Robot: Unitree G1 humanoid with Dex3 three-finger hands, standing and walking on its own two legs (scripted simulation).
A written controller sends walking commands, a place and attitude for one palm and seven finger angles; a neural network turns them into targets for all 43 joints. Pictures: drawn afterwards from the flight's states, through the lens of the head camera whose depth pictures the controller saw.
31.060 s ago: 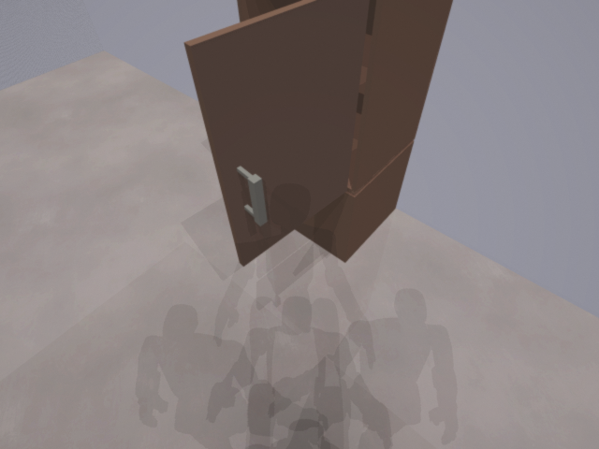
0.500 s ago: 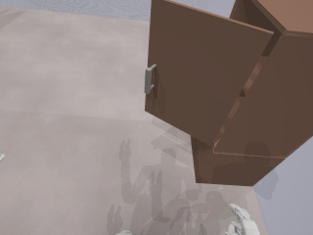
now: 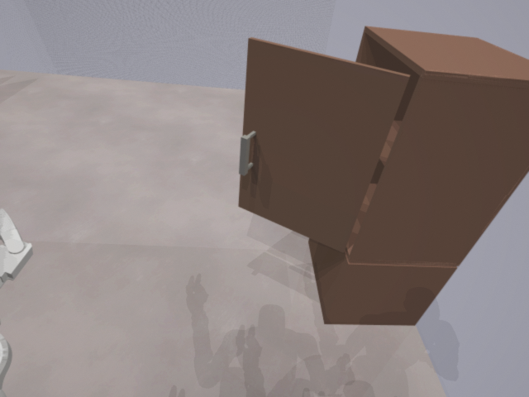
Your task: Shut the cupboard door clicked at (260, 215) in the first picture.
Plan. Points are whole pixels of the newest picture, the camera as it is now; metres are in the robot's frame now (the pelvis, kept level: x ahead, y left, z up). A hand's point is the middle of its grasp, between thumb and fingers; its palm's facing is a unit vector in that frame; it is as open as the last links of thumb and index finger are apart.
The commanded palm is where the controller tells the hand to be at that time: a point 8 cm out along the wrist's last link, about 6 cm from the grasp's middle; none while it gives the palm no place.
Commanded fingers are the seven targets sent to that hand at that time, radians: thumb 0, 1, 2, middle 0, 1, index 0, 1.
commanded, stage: stop stepping back and stand still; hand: left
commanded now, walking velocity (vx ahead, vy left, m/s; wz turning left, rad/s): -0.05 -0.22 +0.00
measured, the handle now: (248, 153) +0.86 +0.09 -0.05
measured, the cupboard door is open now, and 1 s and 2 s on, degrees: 59 59 59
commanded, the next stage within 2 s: let the arm hang, fingers relaxed in 1.30 s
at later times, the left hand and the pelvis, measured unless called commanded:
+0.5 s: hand (38, 264) +0.21 +0.30 +0.16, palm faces +0.52 -0.81 -0.28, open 7.4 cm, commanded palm +0.15 +0.31 +0.20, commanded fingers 0.00 0.90 0.90 -0.20 -0.30 -0.20 -0.30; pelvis +0.00 +0.02 +0.01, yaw -3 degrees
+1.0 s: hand (31, 274) +0.20 +0.29 +0.16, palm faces +0.38 -0.84 -0.39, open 7.4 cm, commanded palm +0.15 +0.33 +0.20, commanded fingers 0.00 0.90 0.90 -0.20 -0.30 -0.20 -0.30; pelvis -0.01 +0.04 +0.02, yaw -4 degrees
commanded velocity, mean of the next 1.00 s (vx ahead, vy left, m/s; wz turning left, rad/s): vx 0.04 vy -0.03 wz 0.00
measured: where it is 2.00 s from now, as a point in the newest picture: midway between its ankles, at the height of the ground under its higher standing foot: outside the picture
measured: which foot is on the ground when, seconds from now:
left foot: down 0.00-1.00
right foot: up 0.00-0.26, down 0.28-1.00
